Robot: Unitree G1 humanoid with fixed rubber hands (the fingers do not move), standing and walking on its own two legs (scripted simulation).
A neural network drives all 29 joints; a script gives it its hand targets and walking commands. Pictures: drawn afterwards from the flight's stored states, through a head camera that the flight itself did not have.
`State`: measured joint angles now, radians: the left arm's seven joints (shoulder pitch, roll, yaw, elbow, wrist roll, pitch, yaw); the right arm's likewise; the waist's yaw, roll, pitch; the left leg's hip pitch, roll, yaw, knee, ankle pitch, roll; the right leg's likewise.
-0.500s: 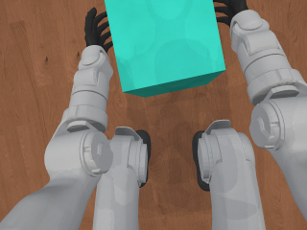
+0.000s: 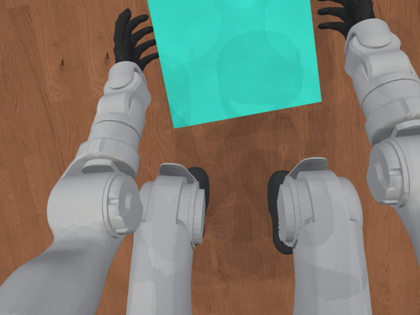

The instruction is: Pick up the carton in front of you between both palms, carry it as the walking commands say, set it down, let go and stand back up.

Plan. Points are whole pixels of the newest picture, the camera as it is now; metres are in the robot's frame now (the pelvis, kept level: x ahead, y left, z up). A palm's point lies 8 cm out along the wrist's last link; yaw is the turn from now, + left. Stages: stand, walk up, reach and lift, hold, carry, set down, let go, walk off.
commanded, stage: set down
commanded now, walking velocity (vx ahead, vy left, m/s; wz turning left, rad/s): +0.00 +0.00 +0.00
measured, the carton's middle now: (236, 60) +0.49 -0.03 -0.24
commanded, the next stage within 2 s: let go in 1.18 s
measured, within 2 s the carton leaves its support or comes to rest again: neither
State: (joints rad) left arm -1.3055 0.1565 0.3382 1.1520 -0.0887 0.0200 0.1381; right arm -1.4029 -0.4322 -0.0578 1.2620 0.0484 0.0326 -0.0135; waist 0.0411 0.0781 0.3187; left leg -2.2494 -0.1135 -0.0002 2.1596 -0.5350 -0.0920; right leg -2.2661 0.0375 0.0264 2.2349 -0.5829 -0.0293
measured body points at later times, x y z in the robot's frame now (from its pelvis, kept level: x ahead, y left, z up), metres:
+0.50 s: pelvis +0.01 +0.01 +0.07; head +0.34 -0.03 +0.38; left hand +0.50 +0.15 -0.07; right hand +0.54 -0.24 -0.06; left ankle +0.13 +0.12 -0.33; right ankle +0.11 -0.11 -0.33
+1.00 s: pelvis +0.03 +0.00 +0.20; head +0.33 -0.04 +0.53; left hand +0.50 +0.16 +0.09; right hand +0.55 -0.25 +0.08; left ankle +0.13 +0.12 -0.33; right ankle +0.10 -0.11 -0.33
